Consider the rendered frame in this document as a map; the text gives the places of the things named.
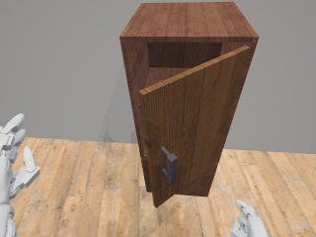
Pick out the robot left hand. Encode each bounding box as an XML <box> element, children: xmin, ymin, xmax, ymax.
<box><xmin>0</xmin><ymin>114</ymin><xmax>40</xmax><ymax>205</ymax></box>

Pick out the left robot forearm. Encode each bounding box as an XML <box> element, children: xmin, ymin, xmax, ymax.
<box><xmin>0</xmin><ymin>203</ymin><xmax>17</xmax><ymax>237</ymax></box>

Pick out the robot right hand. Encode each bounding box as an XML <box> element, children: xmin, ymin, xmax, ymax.
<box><xmin>230</xmin><ymin>199</ymin><xmax>269</xmax><ymax>237</ymax></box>

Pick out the handle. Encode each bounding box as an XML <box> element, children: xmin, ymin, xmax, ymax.
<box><xmin>160</xmin><ymin>146</ymin><xmax>178</xmax><ymax>186</ymax></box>

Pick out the cupboard door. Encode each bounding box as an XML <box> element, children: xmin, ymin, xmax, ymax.
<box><xmin>138</xmin><ymin>45</ymin><xmax>251</xmax><ymax>208</ymax></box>

